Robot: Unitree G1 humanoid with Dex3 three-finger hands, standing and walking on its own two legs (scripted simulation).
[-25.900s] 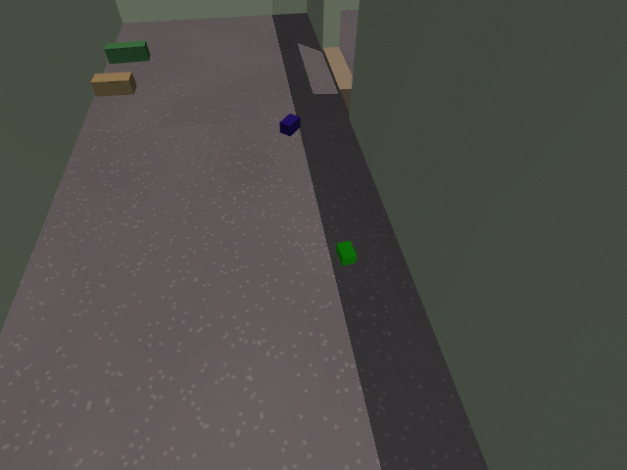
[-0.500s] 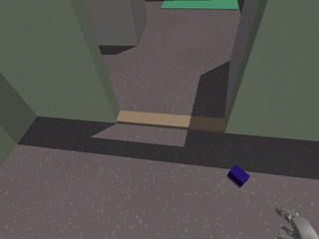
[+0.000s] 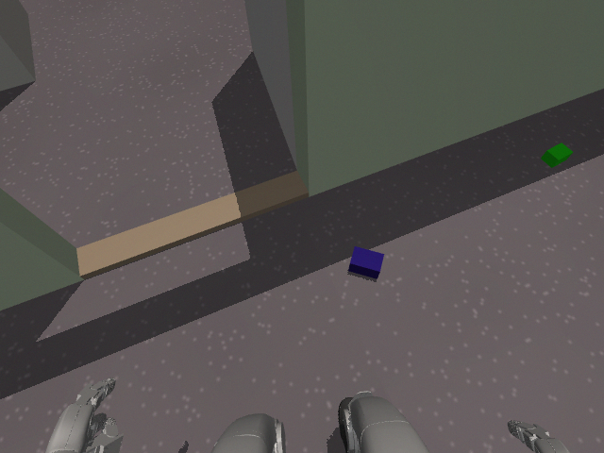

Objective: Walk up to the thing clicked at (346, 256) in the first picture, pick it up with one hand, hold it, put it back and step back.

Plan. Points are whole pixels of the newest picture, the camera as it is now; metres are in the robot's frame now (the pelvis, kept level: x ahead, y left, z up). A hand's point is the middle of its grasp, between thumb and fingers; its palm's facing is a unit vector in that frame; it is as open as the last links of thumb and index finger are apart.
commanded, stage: walk up
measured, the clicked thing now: (556, 155) +1.07 -1.05 -0.73
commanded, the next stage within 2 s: none
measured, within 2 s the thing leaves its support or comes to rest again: neither
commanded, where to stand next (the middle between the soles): +0.05 -0.03 m, yaw -54 degrees
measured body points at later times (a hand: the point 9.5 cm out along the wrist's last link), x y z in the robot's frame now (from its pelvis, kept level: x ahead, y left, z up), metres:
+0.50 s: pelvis -0.01 +0.06 +0.00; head +0.06 +0.04 +0.44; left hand +0.22 +0.34 -0.10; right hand -0.09 -0.30 -0.07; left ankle +0.09 +0.20 -0.71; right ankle -0.11 -0.10 -0.68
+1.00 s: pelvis +0.00 +0.02 +0.01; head +0.04 +0.01 +0.45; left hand +0.28 +0.19 -0.12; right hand -0.16 -0.25 -0.09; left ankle +0.08 +0.07 -0.72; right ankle -0.10 -0.09 -0.66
